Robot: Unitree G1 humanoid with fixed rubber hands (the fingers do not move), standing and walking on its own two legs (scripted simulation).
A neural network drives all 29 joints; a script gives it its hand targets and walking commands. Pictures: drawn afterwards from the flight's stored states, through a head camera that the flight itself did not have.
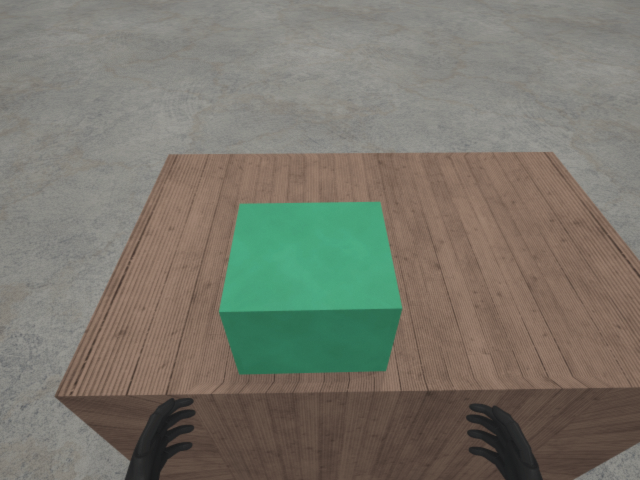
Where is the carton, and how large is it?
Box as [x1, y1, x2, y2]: [219, 202, 401, 374]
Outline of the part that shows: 380,202 252,203 239,205 219,309 219,313 239,374 385,370 401,311 401,304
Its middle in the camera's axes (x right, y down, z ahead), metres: -0.02 +0.07 +0.65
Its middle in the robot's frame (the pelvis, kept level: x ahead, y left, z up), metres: +0.45 +0.05 -0.04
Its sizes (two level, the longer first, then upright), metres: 0.241 0.221 0.178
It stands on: a pedestal, 0.65 m high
